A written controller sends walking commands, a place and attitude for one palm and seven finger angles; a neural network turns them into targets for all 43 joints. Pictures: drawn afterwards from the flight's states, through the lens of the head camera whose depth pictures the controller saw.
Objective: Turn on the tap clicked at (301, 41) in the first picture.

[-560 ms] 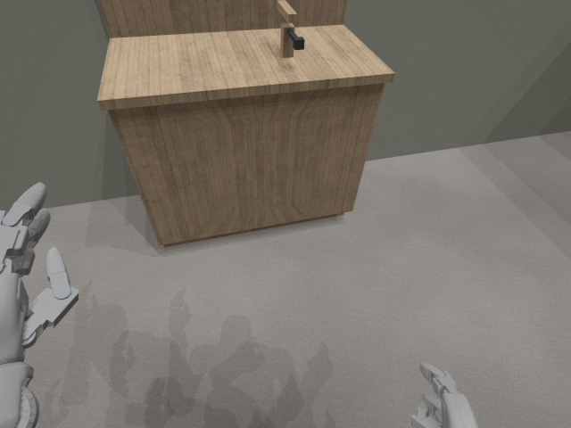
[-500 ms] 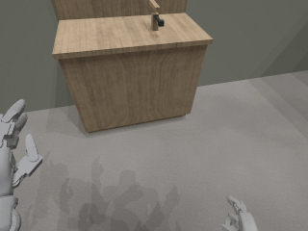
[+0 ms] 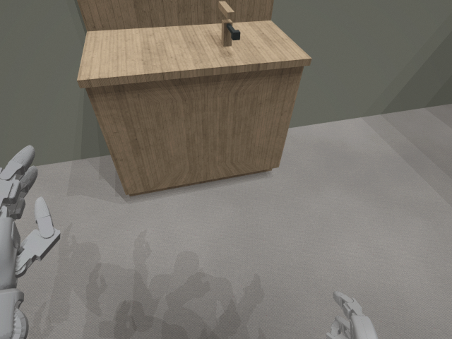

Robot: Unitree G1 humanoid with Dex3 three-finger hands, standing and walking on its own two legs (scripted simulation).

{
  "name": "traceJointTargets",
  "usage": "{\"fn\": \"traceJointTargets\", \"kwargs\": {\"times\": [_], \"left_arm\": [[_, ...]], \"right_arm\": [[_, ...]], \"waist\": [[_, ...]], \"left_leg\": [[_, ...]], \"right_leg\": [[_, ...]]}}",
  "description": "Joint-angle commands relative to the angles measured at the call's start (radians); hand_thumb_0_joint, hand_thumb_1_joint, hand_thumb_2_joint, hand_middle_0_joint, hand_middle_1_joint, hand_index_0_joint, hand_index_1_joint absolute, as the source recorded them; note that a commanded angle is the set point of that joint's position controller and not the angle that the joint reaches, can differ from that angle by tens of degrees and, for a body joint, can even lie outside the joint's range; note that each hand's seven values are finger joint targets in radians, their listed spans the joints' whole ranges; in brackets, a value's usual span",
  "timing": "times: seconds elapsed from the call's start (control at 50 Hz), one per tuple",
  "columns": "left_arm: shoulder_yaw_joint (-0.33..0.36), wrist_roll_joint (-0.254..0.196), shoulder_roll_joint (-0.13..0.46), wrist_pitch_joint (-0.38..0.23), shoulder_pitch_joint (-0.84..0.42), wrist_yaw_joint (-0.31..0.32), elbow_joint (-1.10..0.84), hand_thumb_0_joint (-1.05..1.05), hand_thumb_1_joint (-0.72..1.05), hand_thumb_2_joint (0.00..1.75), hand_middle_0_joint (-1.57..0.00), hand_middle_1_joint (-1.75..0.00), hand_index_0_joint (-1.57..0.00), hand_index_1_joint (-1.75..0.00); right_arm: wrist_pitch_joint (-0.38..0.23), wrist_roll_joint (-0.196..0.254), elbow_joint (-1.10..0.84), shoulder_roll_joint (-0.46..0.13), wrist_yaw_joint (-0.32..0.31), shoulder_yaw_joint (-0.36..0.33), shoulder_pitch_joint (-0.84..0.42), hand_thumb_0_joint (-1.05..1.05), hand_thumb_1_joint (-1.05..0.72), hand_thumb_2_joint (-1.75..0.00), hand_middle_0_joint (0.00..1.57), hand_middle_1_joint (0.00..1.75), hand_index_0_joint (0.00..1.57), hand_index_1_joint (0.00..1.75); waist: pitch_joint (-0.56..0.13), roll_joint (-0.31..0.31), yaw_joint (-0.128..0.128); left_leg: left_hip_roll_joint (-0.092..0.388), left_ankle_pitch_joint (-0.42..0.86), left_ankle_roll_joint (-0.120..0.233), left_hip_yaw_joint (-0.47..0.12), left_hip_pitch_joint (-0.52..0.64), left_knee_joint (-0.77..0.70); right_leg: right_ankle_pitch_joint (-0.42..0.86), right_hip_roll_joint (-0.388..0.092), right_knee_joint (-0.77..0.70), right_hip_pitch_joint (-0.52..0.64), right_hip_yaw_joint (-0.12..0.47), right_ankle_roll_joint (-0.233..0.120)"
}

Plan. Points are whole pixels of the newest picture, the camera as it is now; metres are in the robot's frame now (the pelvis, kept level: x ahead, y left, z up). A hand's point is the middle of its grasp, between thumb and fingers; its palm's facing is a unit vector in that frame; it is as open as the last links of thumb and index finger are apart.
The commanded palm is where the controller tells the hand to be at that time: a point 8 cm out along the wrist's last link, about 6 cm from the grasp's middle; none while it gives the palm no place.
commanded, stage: walk to a spot facing it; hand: left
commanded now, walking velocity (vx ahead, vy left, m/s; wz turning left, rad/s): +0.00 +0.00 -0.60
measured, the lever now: (235, 35) +1.12 +0.04 +0.08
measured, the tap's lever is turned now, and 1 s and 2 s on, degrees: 0 0 0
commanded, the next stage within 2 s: turn to face it in 1.56 s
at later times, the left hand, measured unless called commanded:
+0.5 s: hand (139, 203) +0.26 +0.15 +0.16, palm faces +0.28 -0.89 -0.36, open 7.5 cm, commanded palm +0.22 +0.20 +0.18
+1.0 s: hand (225, 125) +0.43 +0.04 +0.18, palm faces -0.02 -0.91 -0.42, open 7.5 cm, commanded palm +0.39 +0.10 +0.18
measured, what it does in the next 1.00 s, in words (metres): walks ahead, turning right: left foot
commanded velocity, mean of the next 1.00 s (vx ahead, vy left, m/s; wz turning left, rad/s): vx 0.30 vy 0.00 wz -0.51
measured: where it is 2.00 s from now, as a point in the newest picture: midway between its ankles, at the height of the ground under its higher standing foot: (289, 333)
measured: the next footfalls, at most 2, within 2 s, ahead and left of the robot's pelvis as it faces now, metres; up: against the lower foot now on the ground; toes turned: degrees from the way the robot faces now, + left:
left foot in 0.70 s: +0.12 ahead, +0.09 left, +0.00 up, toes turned -11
right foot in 1.10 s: +0.19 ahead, -0.26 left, +0.00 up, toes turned -40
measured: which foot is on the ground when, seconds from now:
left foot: down 0.00-0.36, up 0.38-0.68, down 0.70-1.00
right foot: down 0.00-0.72, up 0.74-1.00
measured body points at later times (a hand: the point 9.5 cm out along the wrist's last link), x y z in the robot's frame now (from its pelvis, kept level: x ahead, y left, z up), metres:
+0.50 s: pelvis +0.01 -0.04 -0.01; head +0.01 -0.06 +0.44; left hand +0.24 +0.20 +0.18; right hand +0.12 -0.30 -0.11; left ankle +0.01 +0.11 -0.66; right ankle +0.03 -0.13 -0.74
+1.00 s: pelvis +0.12 -0.07 +0.00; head +0.14 -0.07 +0.45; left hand +0.42 +0.09 +0.20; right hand +0.15 -0.31 -0.10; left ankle +0.08 +0.09 -0.74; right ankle +0.13 -0.23 -0.68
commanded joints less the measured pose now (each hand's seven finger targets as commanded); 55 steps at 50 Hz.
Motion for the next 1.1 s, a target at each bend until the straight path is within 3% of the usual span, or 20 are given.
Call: {"fn": "traceJointTargets", "kwargs": {"times": [0.0,0.18,0.28,0.3,0.32,0.34,0.36,0.42,0.48,0.58,0.64,0.66,0.7,0.72,0.82,0.94,1.02,1.04,1.06,1.08], "left_arm": [[0.095,-0.001,0.152,-0.071,-0.092,0.014,-0.212,0.00,0.90,0.90,-0.20,-0.30,-0.20,-0.30],[0.095,-0.001,0.147,-0.070,-0.153,0.016,-0.235,0.00,0.90,0.90,-0.20,-0.30,-0.20,-0.30],[0.121,0.001,0.157,-0.080,-0.126,0.015,-0.227,0.00,0.90,0.90,-0.20,-0.30,-0.20,-0.30],[0.123,0.005,0.161,-0.082,-0.127,0.012,-0.219,0.00,0.90,0.90,-0.20,-0.30,-0.20,-0.30],[0.132,0.006,0.179,-0.080,-0.129,0.012,-0.207,0.00,0.90,0.90,-0.20,-0.30,-0.20,-0.30],[0.123,0.006,0.187,-0.072,-0.146,0.015,-0.198,0.00,0.90,0.90,-0.20,-0.30,-0.20,-0.30],[0.124,0.002,0.195,-0.074,-0.171,0.023,-0.201,0.00,0.90,0.90,-0.20,-0.30,-0.20,-0.30],[0.122,0.010,0.199,-0.105,-0.149,0.019,-0.208,0.00,0.90,0.90,-0.20,-0.30,-0.20,-0.30],[0.153,0.003,0.216,-0.123,-0.097,0.021,-0.198,0.00,0.90,0.90,-0.20,-0.30,-0.20,-0.30],[0.143,-0.001,0.193,-0.122,-0.060,0.024,-0.197,0.00,0.90,0.90,-0.20,-0.30,-0.20,-0.30],[0.121,-0.005,0.175,-0.118,-0.082,0.026,-0.231,0.00,0.90,0.90,-0.20,-0.30,-0.20,-0.30],[0.125,-0.006,0.173,-0.123,-0.090,0.024,-0.240,0.00,0.90,0.90,-0.20,-0.30,-0.20,-0.30],[0.119,0.004,0.170,-0.140,-0.123,0.019,-0.298,0.00,0.90,0.90,-0.20,-0.30,-0.20,-0.30],[0.132,0.015,0.196,-0.144,-0.118,0.018,-0.273,0.00,0.90,0.90,-0.20,-0.30,-0.20,-0.30],[0.081,0.040,0.177,-0.120,-0.200,0.002,-0.334,0.00,0.90,0.90,-0.20,-0.30,-0.20,-0.30],[0.132,0.039,0.197,-0.100,-0.154,-0.004,-0.250,0.00,0.90,0.90,-0.20,-0.30,-0.20,-0.30],[0.166,0.022,0.219,-0.092,-0.077,-0.005,-0.244,0.00,0.90,0.90,-0.20,-0.30,-0.20,-0.30],[0.170,0.027,0.234,-0.090,-0.077,-0.002,-0.293,0.00,0.90,0.90,-0.20,-0.30,-0.20,-0.30],[0.211,0.032,0.283,-0.087,-0.061,0.003,-0.311,0.00,0.90,0.90,-0.20,-0.30,-0.20,-0.30],[0.266,0.020,0.334,-0.097,-0.050,0.011,-0.354,0.00,0.90,0.90,-0.20,-0.30,-0.20,-0.30]], "right_arm": [[-0.055,0.004,-0.166,-0.129,-0.003,-0.048,-0.097,0.00,-0.90,-0.90,0.20,0.30,0.20,0.30],[-0.047,0.005,-0.187,-0.133,0.004,-0.061,-0.101,0.00,-0.90,-0.90,0.20,0.30,0.20,0.30],[-0.047,-0.002,-0.176,-0.125,0.008,-0.058,-0.101,0.00,-0.90,-0.90,0.20,0.30,0.20,0.30],[-0.046,-0.001,-0.179,-0.125,0.011,-0.062,-0.101,0.00,-0.90,-0.90,0.20,0.30,0.20,0.30],[-0.044,0.000,-0.181,-0.115,0.013,-0.068,-0.091,0.00,-0.90,-0.90,0.20,0.30,0.20,0.30],[-0.047,0.000,-0.193,-0.101,0.018,-0.067,-0.114,0.00,-0.90,-0.90,0.20,0.30,0.20,0.30],[-0.056,-0.004,-0.187,-0.113,0.027,-0.065,-0.135,0.00,-0.90,-0.90,0.20,0.30,0.20,0.30],[-0.026,-0.016,-0.141,-0.102,0.033,-0.043,-0.108,0.00,-0.90,-0.90,0.20,0.30,0.20,0.30],[-0.008,-0.013,-0.133,-0.101,0.031,-0.042,-0.108,0.00,-0.90,-0.90,0.20,0.30,0.20,0.30],[-0.020,-0.005,-0.154,-0.097,0.039,-0.046,-0.116,0.00,-0.90,-0.90,0.20,0.30,0.20,0.30],[-0.029,0.002,-0.164,-0.108,0.034,-0.050,-0.077,0.00,-0.90,-0.90,0.20,0.30,0.20,0.30],[-0.031,0.001,-0.163,-0.119,0.024,-0.056,-0.058,0.00,-0.90,-0.90,0.20,0.30,0.20,0.30],[-0.031,0.004,-0.177,-0.143,0.017,-0.070,-0.066,0.00,-0.90,-0.90,0.20,0.30,0.20,0.30],[-0.039,0.011,-0.176,-0.129,0.023,-0.071,-0.082,0.00,-0.90,-0.90,0.20,0.30,0.20,0.30],[-0.051,0.005,-0.129,-0.119,0.037,-0.060,-0.075,0.00,-0.90,-0.90,0.20,0.30,0.20,0.30],[-0.056,-0.017,-0.143,-0.113,0.032,-0.066,-0.053,0.00,-0.90,-0.90,0.20,0.30,0.20,0.30],[-0.055,-0.006,-0.151,-0.104,0.038,-0.065,-0.061,0.00,-0.90,-0.90,0.20,0.30,0.20,0.30],[-0.054,0.003,-0.152,-0.105,0.046,-0.066,-0.064,0.00,-0.90,-0.90,0.20,0.30,0.20,0.30],[-0.049,0.015,-0.152,-0.091,0.057,-0.068,-0.063,0.00,-0.90,-0.90,0.20,0.30,0.20,0.30],[-0.041,0.013,-0.175,-0.073,0.059,-0.069,-0.082,0.00,-0.90,-0.90,0.20,0.30,0.20,0.30]], "waist": [[-0.065,0.071,0.000],[-0.070,0.092,0.005],[-0.044,0.158,0.013],[-0.041,0.095,0.019],[-0.031,-0.110,0.021],[-0.009,-0.349,0.033],[0.009,-0.298,0.034],[-0.026,-0.077,0.002],[-0.111,-0.115,0.008],[-0.135,-0.151,0.029],[-0.164,-0.111,-0.006],[-0.169,-0.033,-0.021],[-0.117,0.298,-0.015],[-0.075,0.250,-0.010],[0.064,0.190,-0.011],[0.054,0.292,-0.033],[-0.095,0.244,-0.009],[-0.144,0.175,0.006],[-0.227,-0.016,0.013],[-0.315,-0.239,0.008]], "left_leg": [[0.094,-0.010,0.009,-0.024,-0.045,-0.131],[0.184,-0.398,0.054,-0.052,-0.049,-0.113],[0.283,-0.450,0.095,-0.085,-0.155,-0.103],[0.223,-0.440,0.059,0.000,-0.173,0.008],[0.112,-0.441,0.012,0.103,-0.218,0.237],[-0.008,-0.424,-0.033,0.137,-0.366,0.487],[0.013,-0.376,-0.041,0.029,-0.437,0.656],[0.053,-0.238,-0.056,-0.020,-0.399,0.683],[0.044,-0.186,-0.055,0.039,-0.309,0.502],[0.012,-0.193,-0.034,0.113,-0.127,0.169],[0.031,-0.109,-0.009,0.118,0.145,-0.068],[0.091,-0.097,0.020,0.067,0.280,-0.141],[0.445,-0.058,0.176,-0.346,0.465,-0.262],[0.509,0.009,0.218,-0.381,0.452,-0.271],[0.381,0.047,0.127,0.029,0.205,-0.247],[0.327,0.350,0.081,0.225,0.187,-0.219],[0.288,0.596,0.059,0.306,0.201,0.138],[0.259,0.558,0.044,0.290,0.095,0.324],[0.213,0.313,0.028,0.277,-0.077,0.590],[0.062,-0.295,0.002,0.198,-0.364,0.867]], "right_leg": [[0.026,-0.026,-0.023,0.042,0.069,-0.008],[-0.244,-0.011,0.137,-0.139,0.112,-0.027],[-0.262,0.012,0.240,-0.061,0.015,-0.022],[-0.264,-0.011,0.157,-0.047,0.072,-0.046],[-0.366,-0.098,-0.004,-0.069,0.281,-0.101],[-0.416,-0.274,-0.181,-0.026,0.666,-0.197],[-0.433,-0.345,-0.266,0.011,0.814,-0.251],[-0.278,-0.256,-0.193,0.024,0.615,-0.246],[-0.031,-0.184,-0.150,0.092,0.416,-0.211],[-0.083,-0.162,-0.146,0.037,0.420,-0.219],[-0.131,-0.093,-0.027,-0.080,0.368,-0.148],[-0.114,-0.045,0.089,-0.175,0.315,-0.105],[-0.372,0.068,0.555,-0.529,0.061,-0.016],[-0.337,0.014,0.724,-0.607,0.023,-0.002],[-0.147,-0.099,0.794,-0.572,-0.056,0.017],[-0.069,-0.061,0.394,-0.334,-0.211,0.011],[-0.019,0.060,0.115,0.021,-0.316,-0.020],[0.022,0.050,0.068,0.199,-0.275,-0.040],[0.150,-0.101,0.081,0.391,-0.063,-0.118],[0.512,-0.332,0.052,0.561,0.401,-0.255]]}}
